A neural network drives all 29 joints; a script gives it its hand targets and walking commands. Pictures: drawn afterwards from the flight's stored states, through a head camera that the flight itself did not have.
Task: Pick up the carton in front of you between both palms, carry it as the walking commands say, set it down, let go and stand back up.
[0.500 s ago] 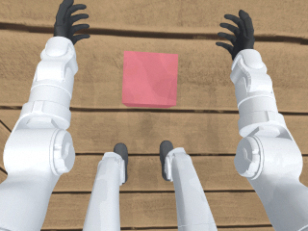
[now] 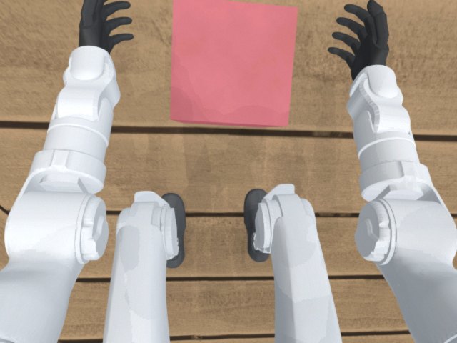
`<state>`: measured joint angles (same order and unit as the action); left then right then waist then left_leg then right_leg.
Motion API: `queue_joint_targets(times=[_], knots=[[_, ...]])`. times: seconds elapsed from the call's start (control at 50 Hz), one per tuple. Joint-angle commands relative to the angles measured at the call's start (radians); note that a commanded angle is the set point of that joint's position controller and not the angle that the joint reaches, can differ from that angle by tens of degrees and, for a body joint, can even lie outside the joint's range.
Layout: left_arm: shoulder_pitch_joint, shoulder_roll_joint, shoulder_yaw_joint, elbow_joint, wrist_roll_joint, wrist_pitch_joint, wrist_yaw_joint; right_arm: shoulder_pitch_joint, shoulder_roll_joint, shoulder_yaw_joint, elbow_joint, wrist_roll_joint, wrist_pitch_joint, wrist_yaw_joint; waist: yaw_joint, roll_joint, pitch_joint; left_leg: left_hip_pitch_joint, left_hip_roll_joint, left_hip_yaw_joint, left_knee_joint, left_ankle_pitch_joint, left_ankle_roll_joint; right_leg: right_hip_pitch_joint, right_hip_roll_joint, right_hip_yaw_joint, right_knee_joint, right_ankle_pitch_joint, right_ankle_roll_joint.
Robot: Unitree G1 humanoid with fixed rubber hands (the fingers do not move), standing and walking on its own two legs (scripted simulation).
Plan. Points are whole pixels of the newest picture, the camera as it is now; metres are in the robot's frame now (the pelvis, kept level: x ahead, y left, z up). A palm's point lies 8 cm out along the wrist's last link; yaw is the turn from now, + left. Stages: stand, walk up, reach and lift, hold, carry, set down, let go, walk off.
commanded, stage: reach and lift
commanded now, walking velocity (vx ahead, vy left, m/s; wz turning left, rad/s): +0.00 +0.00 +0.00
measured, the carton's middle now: (227, 77) +0.51 -0.04 -0.36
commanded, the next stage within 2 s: none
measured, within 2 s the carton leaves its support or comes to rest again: leaves its support in 1.24 s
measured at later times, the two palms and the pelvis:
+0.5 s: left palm (132, 63) +0.53 +0.15 -0.30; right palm (318, 76) +0.50 -0.22 -0.30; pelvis -0.03 -0.01 -0.12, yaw +0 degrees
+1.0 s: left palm (147, 60) +0.53 +0.11 -0.29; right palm (306, 73) +0.50 -0.19 -0.29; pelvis -0.03 +0.00 -0.11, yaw -1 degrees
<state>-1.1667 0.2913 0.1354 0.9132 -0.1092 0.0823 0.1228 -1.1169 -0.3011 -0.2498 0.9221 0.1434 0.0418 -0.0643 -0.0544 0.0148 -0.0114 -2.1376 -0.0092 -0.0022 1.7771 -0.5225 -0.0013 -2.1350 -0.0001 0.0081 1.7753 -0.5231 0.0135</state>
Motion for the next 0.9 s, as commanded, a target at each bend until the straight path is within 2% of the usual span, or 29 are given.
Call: queue_joint_targets(times=[0.0, 0.1, 0.18, 0.3, 0.42, 0.54, 0.68, 0.74, 0.84, 0.88], knots=[[-0.337, 0.121, -0.043, -0.13, -0.058, 0.0, 0.021, -0.291, -0.18, 0.034, -0.116, 0.057, -0.004, -0.021, -0.033, 0.052, -1.215, 0.758, -0.055, 0.018, 0.002, 0.399, -0.035, 0.526, 0.04, -0.064, -0.036, 0.397, 0.031], [-0.45, 0.154, -0.061, -0.021, -0.095, 0.027, 0.03, -0.414, -0.201, 0.067, -0.021, 0.09, 0.022, -0.039, -0.033, 0.03, -1.053, 0.632, -0.035, 0.023, 0.066, 0.174, -0.025, 0.461, 0.014, -0.067, 0.032, 0.197, 0.023], [-0.508, 0.166, -0.066, 0.099, -0.097, 0.01, 0.019, -0.479, -0.198, 0.084, 0.09, 0.092, 0.013, -0.04, -0.032, 0.028, -0.906, 0.536, -0.022, 0.012, 0.119, 0.098, -0.02, 0.414, 0.001, -0.049, 0.086, 0.134, 0.017], [-0.582, 0.197, -0.085, 0.187, -0.11, -0.036, 0.003, -0.56, -0.208, 0.11, 0.176, 0.092, -0.025, -0.039, -0.026, 0.026, -0.818, 0.473, -0.011, 0.0, 0.205, 0.14, -0.02, 0.417, -0.003, -0.024, 0.168, 0.19, 0.014], [-0.658, 0.24, -0.126, 0.138, -0.162, -0.064, 0.007, -0.622, -0.217, 0.16, 0.119, 0.142, -0.046, -0.063, -0.028, 0.009, -0.987, 0.519, -0.015, 0.019, 0.288, 0.26, -0.023, 0.564, 0.007, -0.02, 0.236, 0.34, 0.019], [-0.613, 0.216, -0.155, 0.105, -0.17, -0.057, 0.011, -0.565, -0.194, 0.172, 0.071, 0.168, -0.036, -0.081, -0.024, 0.043, -1.061, 0.552, -0.027, 0.038, 0.315, 0.311, -0.025, 0.617, 0.026, -0.027, 0.258, 0.415, 0.019], [-0.528, 0.172, -0.11, 0.198, -0.124, -0.063, -0.007, -0.493, -0.13, 0.138, 0.167, 0.099, -0.04, -0.062, -0.019, 0.023, -0.781, 0.392, -0.027, 0.014, 0.281, 0.233, -0.02, 0.43, 0.025, -0.023, 0.235, 0.309, 0.024], [-0.549, 0.164, -0.108, 0.199, -0.119, -0.069, -0.006, -0.516, -0.124, 0.137, 0.154, 0.093, -0.046, -0.059, -0.018, 0.022, -0.775, 0.403, -0.03, 0.008, 0.271, 0.233, -0.018, 0.406, 0.026, -0.025, 0.229, 0.291, 0.025], [-0.616, 0.065, -0.173, 0.187, -0.15, -0.073, -0.002, -0.596, -0.044, 0.192, 0.128, 0.121, -0.05, -0.054, -0.017, 0.02, -0.796, 0.45, -0.042, 0.001, 0.257, 0.228, -0.016, 0.418, 0.037, -0.028, 0.222, 0.269, 0.024], [-0.636, 0.045, -0.166, 0.192, -0.136, -0.073, 0.005, -0.618, -0.031, 0.187, 0.135, 0.105, -0.051, -0.058, -0.023, 0.02, -0.797, 0.465, -0.049, 0.0, 0.254, 0.218, -0.017, 0.427, 0.042, -0.031, 0.22, 0.257, 0.024]])
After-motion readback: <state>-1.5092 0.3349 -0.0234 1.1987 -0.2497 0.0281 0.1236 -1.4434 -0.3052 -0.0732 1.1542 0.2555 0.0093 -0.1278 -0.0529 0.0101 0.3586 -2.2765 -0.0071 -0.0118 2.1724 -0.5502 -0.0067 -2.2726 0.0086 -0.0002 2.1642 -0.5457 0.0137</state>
